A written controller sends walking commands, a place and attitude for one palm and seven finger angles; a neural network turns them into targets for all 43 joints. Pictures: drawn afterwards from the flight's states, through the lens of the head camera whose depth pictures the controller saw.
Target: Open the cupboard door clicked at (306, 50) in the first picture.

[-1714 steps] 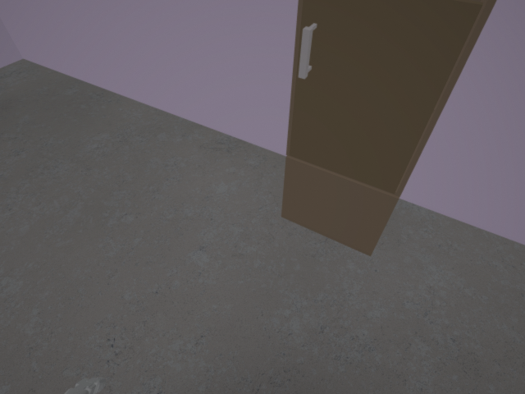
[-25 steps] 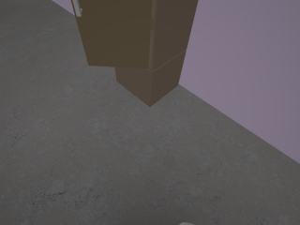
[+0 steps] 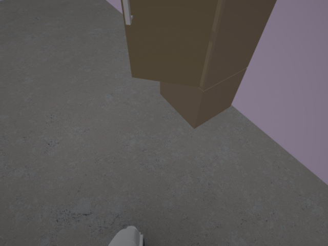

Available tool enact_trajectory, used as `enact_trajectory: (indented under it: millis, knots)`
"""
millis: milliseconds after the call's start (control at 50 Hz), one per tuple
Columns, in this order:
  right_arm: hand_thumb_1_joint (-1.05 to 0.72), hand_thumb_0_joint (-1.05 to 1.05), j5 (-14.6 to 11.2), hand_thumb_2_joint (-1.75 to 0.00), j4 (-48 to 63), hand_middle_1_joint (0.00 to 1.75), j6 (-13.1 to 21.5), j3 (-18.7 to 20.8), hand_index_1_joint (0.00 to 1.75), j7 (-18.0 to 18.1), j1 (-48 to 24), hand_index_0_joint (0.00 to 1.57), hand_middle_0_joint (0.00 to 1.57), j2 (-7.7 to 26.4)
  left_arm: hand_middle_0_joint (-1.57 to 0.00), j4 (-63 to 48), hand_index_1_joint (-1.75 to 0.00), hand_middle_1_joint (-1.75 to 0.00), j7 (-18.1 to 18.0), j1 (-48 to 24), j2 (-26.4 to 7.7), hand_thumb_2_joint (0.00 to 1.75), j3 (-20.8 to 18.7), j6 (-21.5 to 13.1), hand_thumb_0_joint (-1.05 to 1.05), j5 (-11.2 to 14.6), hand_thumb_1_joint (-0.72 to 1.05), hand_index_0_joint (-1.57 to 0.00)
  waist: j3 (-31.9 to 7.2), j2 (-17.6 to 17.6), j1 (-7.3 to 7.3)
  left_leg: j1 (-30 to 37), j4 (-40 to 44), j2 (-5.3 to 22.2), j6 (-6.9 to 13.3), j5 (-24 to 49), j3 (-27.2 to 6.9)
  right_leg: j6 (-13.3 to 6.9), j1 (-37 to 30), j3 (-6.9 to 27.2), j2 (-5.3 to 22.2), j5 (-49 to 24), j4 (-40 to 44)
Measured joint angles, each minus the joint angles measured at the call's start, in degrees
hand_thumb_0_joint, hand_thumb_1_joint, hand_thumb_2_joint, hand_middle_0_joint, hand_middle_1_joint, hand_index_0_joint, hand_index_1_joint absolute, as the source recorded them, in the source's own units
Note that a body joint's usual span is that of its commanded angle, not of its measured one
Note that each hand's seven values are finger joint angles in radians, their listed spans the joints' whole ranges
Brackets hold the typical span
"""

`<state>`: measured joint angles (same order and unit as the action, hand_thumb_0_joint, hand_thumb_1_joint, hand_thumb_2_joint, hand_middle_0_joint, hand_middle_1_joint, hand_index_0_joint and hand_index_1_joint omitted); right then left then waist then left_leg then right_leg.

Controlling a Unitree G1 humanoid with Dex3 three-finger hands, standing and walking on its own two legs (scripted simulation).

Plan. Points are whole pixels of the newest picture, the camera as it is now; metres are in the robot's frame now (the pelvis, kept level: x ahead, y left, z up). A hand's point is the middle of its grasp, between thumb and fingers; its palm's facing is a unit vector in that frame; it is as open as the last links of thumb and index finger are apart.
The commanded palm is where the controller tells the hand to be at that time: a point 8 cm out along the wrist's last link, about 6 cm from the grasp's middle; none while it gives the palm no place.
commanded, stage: take the last steps up to it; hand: left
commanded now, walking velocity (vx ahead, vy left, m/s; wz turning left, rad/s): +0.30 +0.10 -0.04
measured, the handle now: (128, 5) +0.98 +0.25 +0.08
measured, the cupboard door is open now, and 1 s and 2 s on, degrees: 43 43 43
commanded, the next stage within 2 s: come to a stop and stand still in 0.78 s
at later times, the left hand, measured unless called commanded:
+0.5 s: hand (111, 170) +0.34 +0.21 -0.15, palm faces -0.09 -0.97 -0.21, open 7.4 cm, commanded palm none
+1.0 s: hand (99, 173) +0.34 +0.26 -0.19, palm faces +0.01 -0.99 -0.16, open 7.3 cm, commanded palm none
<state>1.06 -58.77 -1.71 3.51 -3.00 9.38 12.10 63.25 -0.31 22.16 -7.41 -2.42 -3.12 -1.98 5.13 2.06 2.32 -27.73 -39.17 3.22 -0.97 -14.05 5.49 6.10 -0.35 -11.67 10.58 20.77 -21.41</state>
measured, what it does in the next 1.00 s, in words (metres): walks ahead: left foot, then right foot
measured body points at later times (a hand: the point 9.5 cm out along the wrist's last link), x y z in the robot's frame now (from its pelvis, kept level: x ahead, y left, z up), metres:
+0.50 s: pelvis +0.19 +0.04 +0.00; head +0.21 +0.02 +0.44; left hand +0.34 +0.26 -0.13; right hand +0.12 -0.17 -0.17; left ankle +0.11 +0.13 -0.74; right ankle +0.26 -0.06 -0.73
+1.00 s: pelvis +0.37 +0.09 -0.01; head +0.40 +0.11 +0.44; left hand +0.34 +0.31 -0.18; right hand +0.44 -0.16 -0.15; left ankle +0.44 +0.17 -0.74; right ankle +0.28 -0.05 -0.71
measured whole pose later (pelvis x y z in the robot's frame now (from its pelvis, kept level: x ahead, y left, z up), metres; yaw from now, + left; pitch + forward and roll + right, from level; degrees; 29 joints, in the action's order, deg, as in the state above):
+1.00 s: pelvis +0.37 +0.09 -0.01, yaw -4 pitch -1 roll +0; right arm 1.6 -59.5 2.1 1.8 0.8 8.5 9.4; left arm 65.3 -1.5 18.8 -10.1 -2.0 0.3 -0.6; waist 3.5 3.5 1.9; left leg -19.9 -33.1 1.3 3.3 -12.2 7.8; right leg 1.2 11.7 -3.7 4.8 31.2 -44.7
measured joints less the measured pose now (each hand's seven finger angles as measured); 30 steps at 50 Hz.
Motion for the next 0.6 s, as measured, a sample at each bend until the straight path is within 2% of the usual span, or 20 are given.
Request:
enact_trajectory:
  millis: [40,60,80,120,140,180,220,300,400,480,520,540,580,600]
  knots:
    - [-0.91,0.01,0.2,-0.9,1.1,0.3,1.3,-0.4,0.3,0.1,-0.8,0.2,0.2,-0.1,-0.21,0.8,-0.3,-0.3,0.1,1.4,-0.3,0.89,-0.3,0.6,0.01,0.1,0.91,-0.2,0.0,0.2,0.09,4.0,6.4,-0.9,1.1,0.3,1.7,0.7,0.7,0.1,1.3,3.7,-5.3]
    - [-0.91,0.0,0.4,-0.9,1.8,0.3,2.3,-0.3,0.3,0.4,-1.1,0.2,0.2,0.0,-0.21,1.1,-0.3,-0.3,0.2,1.7,-0.4,0.89,-0.4,1.2,0.01,0.4,0.91,-0.2,0.0,-0.4,-0.37,3.9,6.3,-0.8,2.0,4.4,1.8,-0.5,3.1,0.6,1.8,5.6,-11.9]
    - [-0.91,0.0,0.5,-0.9,2.1,0.3,3.1,-0.2,0.3,1.0,-1.7,0.2,0.2,-0.6,-0.21,1.3,-0.3,-0.3,0.3,1.0,-0.9,0.89,-0.5,2.1,0.01,0.6,0.91,-0.2,0.7,0.1,-0.65,3.2,3.3,-1.2,2.9,4.1,2.1,-2.0,6.7,3.3,1.8,7.6,-20.8]
    - [-0.91,0.0,0.6,-0.9,2.4,0.3,3.8,-0.4,0.3,2.0,-2.0,0.2,0.2,-1.8,-0.21,1.3,-0.3,-0.3,-0.1,-1.1,-1.9,0.89,-0.8,3.4,0.01,0.8,0.91,-0.2,1.2,0.8,-0.43,4.1,1.3,-1.6,4.0,0.3,3.0,-4.7,15.0,8.0,-0.1,8.5,-37.9]
    - [-0.91,0.0,0.6,-0.9,2.4,0.3,3.9,-0.5,0.3,2.4,-1.8,0.2,0.2,-2.3,-0.21,1.1,-0.3,-0.3,-0.1,-2.3,-2.3,0.89,-0.9,3.6,0.01,0.8,0.91,-0.2,1.1,0.8,-0.34,5.3,2.1,-1.8,4.2,-0.7,3.5,-5.5,18.8,8.6,-1.0,6.8,-43.6]
    - [-0.92,0.0,0.6,-0.9,2.0,0.3,4.2,-0.6,0.3,3.1,-0.7,0.2,0.2,-3.2,-0.2,0.0,-0.3,-0.3,0.1,-4.7,-2.8,0.89,-1.3,3.6,0.01,0.5,0.91,-0.2,0.6,0.6,-0.41,8.2,5.7,-2.5,4.2,-0.4,4.1,-6.1,24.8,8.3,-2.0,3.1,-48.8]
    - [-0.94,-0.01,0.4,-0.9,1.6,0.3,4.8,-0.1,0.3,3.9,0.7,0.21,0.21,-3.1,-0.2,-1.7,-0.3,-0.3,0.3,-7.0,-3.0,0.89,-1.5,3.3,0.01,0.4,0.91,-0.2,-0.1,0.4,-0.67,11.4,10.0,-3.4,4.6,0.5,4.8,-6.1,29.0,7.6,-2.6,0.1,-48.0]
    - [-0.94,-0.01,0.5,-0.9,0.0,0.3,5.2,-0.5,0.3,3.7,4.3,0.21,0.21,-2.6,-0.2,-4.7,-0.3,-0.3,0.6,-11.2,-2.8,0.89,-1.6,2.9,0.01,0.3,0.92,-0.19,-1.5,-0.2,-1.32,17.6,17.5,-4.9,5.1,1.7,5.5,-5.7,32.5,6.5,-3.4,-5.0,-38.8]
    - [-0.93,-0.01,0.7,-0.9,-2.4,0.3,4.7,-1.0,0.3,3.3,8.8,0.2,0.21,-2.6,-0.2,-7.0,-0.3,-0.3,1.0,-15.3,-2.2,0.9,-1.2,2.9,0.01,0.4,0.92,-0.19,-2.3,-1.0,-2.82,23.5,21.0,-5.9,4.6,-0.3,6.1,-5.8,30.5,6.7,-4.0,-8.1,-25.1]
    - [-0.92,0.0,0.9,-0.9,-4.4,0.3,4.2,-1.3,0.3,3.1,11.8,0.2,0.2,-2.8,-0.2,-8.1,-0.3,-0.3,1.2,-17.2,-1.8,0.9,-0.8,2.7,0.01,0.4,0.91,-0.2,-2.1,-1.9,-4.18,26.4,19.0,-5.3,3.4,-4.7,6.8,-6.6,25.9,6.2,-5.1,-7.9,-17.2]
    - [-0.92,0.0,0.7,-0.9,-5.3,0.3,4.0,-1.6,0.3,3.1,13.5,0.2,0.2,-3.0,-0.2,-8.7,-0.3,-0.3,1.4,-17.3,-1.8,0.9,-0.5,1.9,0.01,0.3,0.91,-0.2,-2.0,-2.4,-4.5,26.3,14.1,-4.1,2.4,-8.7,6.7,-7.6,21.9,5.5,-6.2,-8.7,-12.5]
    - [-0.91,0.0,0.3,-0.9,-6.0,0.3,3.7,-1.6,0.3,2.9,13.5,0.2,0.2,-3.0,-0.2,-8.7,-0.3,-0.3,1.3,-17.5,-1.5,0.9,-0.5,1.0,0.0,0.2,0.91,-0.2,-1.4,-3.2,-4.44,24.4,8.4,-2.7,2.3,-10.7,6.2,-8.3,21.4,5.0,-6.9,-7.9,-13.3]
    - [-0.91,0.0,0.0,-0.9,-6.9,0.3,2.8,-1.6,0.3,2.7,12.6,0.2,0.2,-3.1,-0.2,-8.6,-0.3,-0.3,0.9,-17.0,-1.1,0.89,-0.3,-0.4,0.0,0.6,0.91,-0.2,-0.2,-3.4,-4.45,17.5,-9.3,-2.2,2.0,-13.9,2.2,-9.0,20.1,4.4,-7.5,-5.6,-14.5]
    - [-0.91,0.0,-0.1,-0.9,-7.0,0.3,2.4,-1.4,0.3,2.7,11.9,0.2,0.2,-3.1,-0.2,-8.4,-0.3,-0.3,0.7,-16.3,-0.9,0.89,-0.2,-0.6,0.0,0.8,0.91,-0.2,0.1,-3.4,-4.34,13.9,-16.4,-2.3,1.8,-13.3,0.4,-9.1,18.8,4.3,-7.7,-5.3,-13.5]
